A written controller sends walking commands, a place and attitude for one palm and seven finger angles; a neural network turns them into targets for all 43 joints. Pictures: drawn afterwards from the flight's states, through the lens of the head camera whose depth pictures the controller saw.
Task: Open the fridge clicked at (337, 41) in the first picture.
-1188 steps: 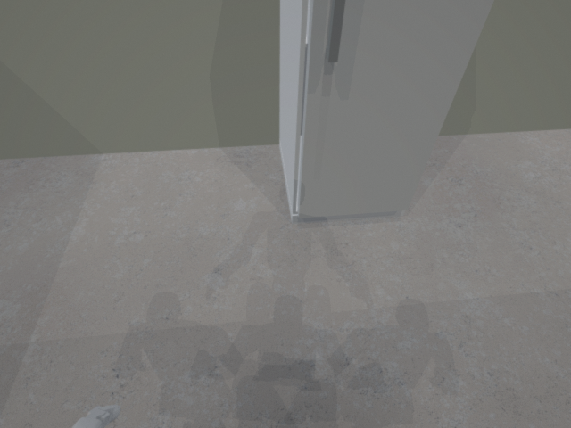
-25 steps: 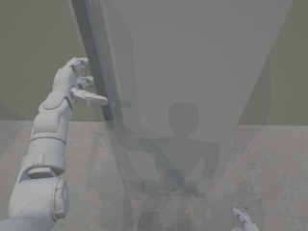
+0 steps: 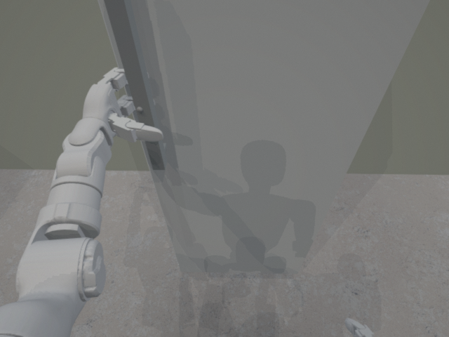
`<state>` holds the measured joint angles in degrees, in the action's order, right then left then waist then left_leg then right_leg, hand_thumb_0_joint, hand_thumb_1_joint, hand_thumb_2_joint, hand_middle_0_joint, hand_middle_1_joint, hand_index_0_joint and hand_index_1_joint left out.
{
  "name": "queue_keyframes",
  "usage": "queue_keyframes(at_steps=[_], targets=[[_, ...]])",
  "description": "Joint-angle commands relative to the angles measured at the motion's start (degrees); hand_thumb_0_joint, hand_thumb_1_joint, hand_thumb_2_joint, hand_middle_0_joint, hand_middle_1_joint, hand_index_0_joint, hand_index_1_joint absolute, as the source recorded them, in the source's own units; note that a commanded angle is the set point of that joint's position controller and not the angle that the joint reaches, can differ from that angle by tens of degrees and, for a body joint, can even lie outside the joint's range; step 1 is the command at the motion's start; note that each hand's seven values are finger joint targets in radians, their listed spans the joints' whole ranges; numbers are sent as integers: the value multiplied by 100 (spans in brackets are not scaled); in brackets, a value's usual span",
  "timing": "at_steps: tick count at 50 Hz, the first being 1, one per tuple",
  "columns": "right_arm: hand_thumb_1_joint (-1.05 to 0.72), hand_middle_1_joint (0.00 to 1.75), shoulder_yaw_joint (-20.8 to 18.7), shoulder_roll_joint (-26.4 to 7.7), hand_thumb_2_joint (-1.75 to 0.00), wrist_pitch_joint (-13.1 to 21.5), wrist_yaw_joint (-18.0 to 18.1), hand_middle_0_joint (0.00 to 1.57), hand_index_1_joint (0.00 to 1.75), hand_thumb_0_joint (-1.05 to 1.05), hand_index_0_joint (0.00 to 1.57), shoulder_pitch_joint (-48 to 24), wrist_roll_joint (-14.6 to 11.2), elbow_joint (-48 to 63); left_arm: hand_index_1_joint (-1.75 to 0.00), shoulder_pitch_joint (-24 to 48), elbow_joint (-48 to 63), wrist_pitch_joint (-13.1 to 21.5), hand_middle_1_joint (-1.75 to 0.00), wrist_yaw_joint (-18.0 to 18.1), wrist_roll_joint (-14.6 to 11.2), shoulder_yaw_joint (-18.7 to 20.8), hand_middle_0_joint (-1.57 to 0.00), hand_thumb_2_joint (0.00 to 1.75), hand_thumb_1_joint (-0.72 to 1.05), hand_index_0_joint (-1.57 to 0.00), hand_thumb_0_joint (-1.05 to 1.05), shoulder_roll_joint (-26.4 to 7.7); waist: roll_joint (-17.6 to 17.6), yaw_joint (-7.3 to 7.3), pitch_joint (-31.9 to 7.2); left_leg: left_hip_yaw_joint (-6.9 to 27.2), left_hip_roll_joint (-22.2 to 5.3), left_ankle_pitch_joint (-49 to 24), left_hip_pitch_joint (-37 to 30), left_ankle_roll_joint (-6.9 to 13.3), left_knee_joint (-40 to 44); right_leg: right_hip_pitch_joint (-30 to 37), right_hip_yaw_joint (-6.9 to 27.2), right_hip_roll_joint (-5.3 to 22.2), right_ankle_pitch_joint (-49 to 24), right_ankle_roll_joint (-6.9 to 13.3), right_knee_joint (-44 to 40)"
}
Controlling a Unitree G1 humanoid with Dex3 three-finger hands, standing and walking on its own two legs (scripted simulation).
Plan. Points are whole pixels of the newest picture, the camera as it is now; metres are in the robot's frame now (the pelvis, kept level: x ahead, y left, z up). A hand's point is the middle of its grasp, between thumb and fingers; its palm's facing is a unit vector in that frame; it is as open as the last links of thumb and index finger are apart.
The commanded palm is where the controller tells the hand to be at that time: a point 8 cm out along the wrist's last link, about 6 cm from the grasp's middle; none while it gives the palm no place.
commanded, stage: slide the fingers in behind the handle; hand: left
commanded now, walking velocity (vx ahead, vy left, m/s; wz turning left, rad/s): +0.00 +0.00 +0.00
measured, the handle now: (142, 74) +0.48 +0.16 +0.25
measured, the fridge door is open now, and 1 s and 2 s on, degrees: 0 0 0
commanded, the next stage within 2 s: move the hooked fingers beside the handle in 1.20 s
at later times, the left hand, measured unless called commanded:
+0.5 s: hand (142, 113) +0.43 +0.16 +0.20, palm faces +0.00 -1.00 +0.00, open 13.9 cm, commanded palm +0.40 +0.21 +0.20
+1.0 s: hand (154, 111) +0.43 +0.13 +0.20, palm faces -0.02 -1.00 +0.02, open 14.0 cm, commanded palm +0.40 +0.19 +0.20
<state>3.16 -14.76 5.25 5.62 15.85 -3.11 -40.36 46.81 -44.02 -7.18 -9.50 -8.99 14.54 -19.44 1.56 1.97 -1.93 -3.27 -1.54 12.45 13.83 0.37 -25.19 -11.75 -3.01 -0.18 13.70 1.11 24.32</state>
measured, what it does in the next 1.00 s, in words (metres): stands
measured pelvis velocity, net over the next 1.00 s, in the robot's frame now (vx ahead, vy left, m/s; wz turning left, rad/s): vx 0.01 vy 0.00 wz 0.00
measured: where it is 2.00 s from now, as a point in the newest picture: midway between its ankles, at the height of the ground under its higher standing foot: outside the picture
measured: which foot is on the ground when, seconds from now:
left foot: down 0.00-1.00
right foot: down 0.00-1.00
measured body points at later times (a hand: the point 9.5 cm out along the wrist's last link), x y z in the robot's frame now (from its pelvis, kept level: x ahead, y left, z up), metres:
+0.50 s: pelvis +0.00 +0.00 +0.00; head -0.01 -0.01 +0.45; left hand +0.43 +0.21 +0.20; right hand +0.12 -0.25 -0.11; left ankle +0.01 +0.12 -0.74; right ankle -0.01 -0.11 -0.74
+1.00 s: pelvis +0.01 +0.00 +0.00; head +0.00 -0.02 +0.45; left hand +0.43 +0.19 +0.21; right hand +0.15 -0.25 -0.11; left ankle +0.01 +0.12 -0.74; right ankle -0.01 -0.11 -0.74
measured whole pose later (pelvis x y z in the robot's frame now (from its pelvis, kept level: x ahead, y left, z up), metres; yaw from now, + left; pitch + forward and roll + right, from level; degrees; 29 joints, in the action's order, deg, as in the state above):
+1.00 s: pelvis +0.01 +0.00 +0.00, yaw +0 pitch +0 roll +0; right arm 3.0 -14.4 3.1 4.8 14.1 -3.1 -39.9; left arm 42.0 -34.3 -12.1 -6.3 -9.8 11.3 -14.2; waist 2.2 0.3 -2.8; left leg -3.2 -1.5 13.1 11.2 0.1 -24.1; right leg -9.2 -3.0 -0.3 14.4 1.3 23.3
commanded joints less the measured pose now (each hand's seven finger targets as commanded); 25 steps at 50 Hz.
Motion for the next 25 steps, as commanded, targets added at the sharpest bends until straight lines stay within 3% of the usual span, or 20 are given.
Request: queue_keyframes(at_steps=[1,3,5,8,11,14,17,19,20,22,24,25], targets=[[-90,30,-288,-791,-90,262,38,20,30,0,20,-201,-7,701,-120,3252,1060,458,-120,102,18,260,-30,30,-50,-30,0,-1420,-105,11,-1595,274,69,-1002,-836,261,193,165,204,-18,-1467,54,-276],[-90,30,-295,-811,-90,264,37,20,30,0,20,-181,-14,720,-120,3142,1035,498,-120,87,4,418,-30,30,-50,-30,0,-1609,-97,-49,-1646,282,66,-1050,-817,261,191,241,202,-17,-1498,59,-260],[-90,30,-292,-781,-90,281,27,20,30,0,20,-170,-19,717,-120,3234,1052,501,-120,54,-19,172,-30,30,-50,-30,0,-1262,-1,9,-1619,297,61,-1023,-907,242,190,115,180,-32,-1408,73,-267],[-90,30,-321,-803,-90,323,2,20,30,0,20,-159,-26,748,-120,2939,1151,555,-120,53,-87,259,-30,30,-50,-30,0,-1264,-99,-75,-1702,319,29,-1131,-986,237,208,171,150,-52,-1424,82,-256],[-90,30,-326,-791,-90,362,-28,20,30,0,20,-184,-18,764,-120,3057,1464,579,-120,69,-112,79,-30,30,-50,-30,0,-1001,-112,-55,-1797,334,24,-1177,-1104,228,214,150,150,-71,-1439,89,-245],[-90,30,-324,-785,-90,345,-33,20,30,0,20,-245,-38,768,-120,2840,1514,519,-120,98,-117,83,-30,30,-50,-30,0,-971,-109,-90,-1665,316,20,-1172,-1080,227,226,151,141,-77,-1406,87,-263],[-90,30,-334,-812,-90,306,-25,20,30,0,20,-281,-23,786,-120,2592,1527,401,-120,169,-97,316,-30,30,-50,-30,0,-1221,-217,-182,-1611,277,27,-1088,-967,247,263,277,154,-60,-1357,75,-308],[-90,30,-307,-775,-90,281,-20,20,30,0,20,-342,-28,790,-120,2627,1625,325,-120,202,-78,318,-30,30,-50,-30,0,-1214,-253,-183,-1542,267,40,-1039,-899,252,288,295,161,-53,-1350,73,-326],[-90,30,-296,-751,-90,276,-28,20,30,0,20,-401,-29,833,-120,2637,1763,298,-120,204,-64,203,-30,30,-50,-30,0,-1085,-27,-186,-1528,250,39,-1051,-928,240,292,266,176,-44,-1352,83,-316],[-90,30,-318,-735,-90,273,-26,20,30,0,20,-432,-40,873,-120,2706,2018,311,-120,230,-52,12,-30,30,-50,-30,0,-882,20,-126,-1598,255,27,-1222,-1126,241,259,263,156,-47,-1448,86,-321],[-90,30,-322,-715,-90,295,-43,20,30,0,20,-480,-31,894,-120,2698,2345,308,-120,258,-72,-8,-30,30,-50,-30,0,-805,132,-164,-1861,277,29,-1427,-1314,218,224,305,161,-63,-1609,105,-281],[-90,30,-314,-708,-90,290,-40,20,30,0,20,-489,-26,876,-120,2647,2341,279,-120,257,-105,-22,-30,30,-50,-30,0,-758,18,-161,-1861,288,24,-1501,-1333,208,218,319,143,-76,-1672,105,-272]])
